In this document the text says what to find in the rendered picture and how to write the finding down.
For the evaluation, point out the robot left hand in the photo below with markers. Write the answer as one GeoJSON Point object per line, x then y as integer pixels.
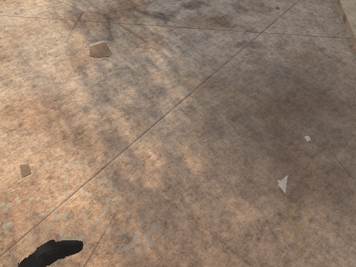
{"type": "Point", "coordinates": [50, 252]}

